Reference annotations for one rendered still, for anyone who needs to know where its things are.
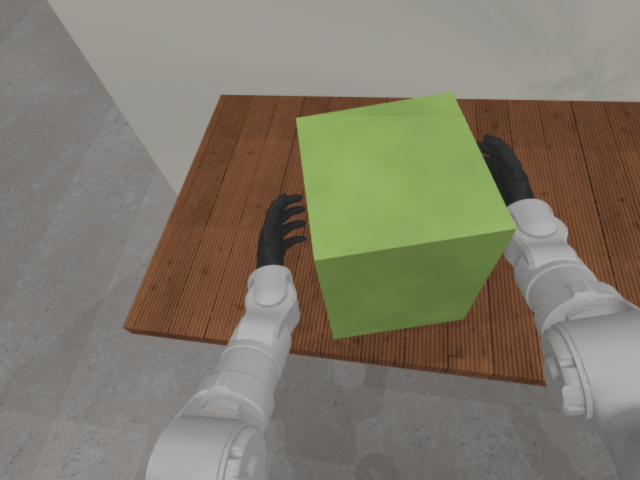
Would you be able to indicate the table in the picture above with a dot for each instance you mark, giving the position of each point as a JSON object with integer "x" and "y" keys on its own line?
{"x": 581, "y": 157}

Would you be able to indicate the right robot hand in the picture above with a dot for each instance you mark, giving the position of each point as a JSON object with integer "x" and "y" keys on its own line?
{"x": 506, "y": 170}

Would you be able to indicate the carton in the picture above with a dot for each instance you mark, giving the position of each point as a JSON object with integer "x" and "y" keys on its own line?
{"x": 406, "y": 220}

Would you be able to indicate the left robot forearm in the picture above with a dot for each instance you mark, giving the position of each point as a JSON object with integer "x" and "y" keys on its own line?
{"x": 244, "y": 381}

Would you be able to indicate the right robot upper arm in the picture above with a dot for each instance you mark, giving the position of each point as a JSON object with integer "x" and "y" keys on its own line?
{"x": 592, "y": 369}

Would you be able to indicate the left robot upper arm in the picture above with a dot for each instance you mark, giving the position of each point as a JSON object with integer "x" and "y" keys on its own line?
{"x": 209, "y": 448}

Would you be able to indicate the left robot hand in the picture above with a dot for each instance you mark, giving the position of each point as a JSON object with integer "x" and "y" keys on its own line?
{"x": 271, "y": 244}

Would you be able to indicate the right robot forearm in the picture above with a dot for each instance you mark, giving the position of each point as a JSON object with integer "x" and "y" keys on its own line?
{"x": 553, "y": 280}

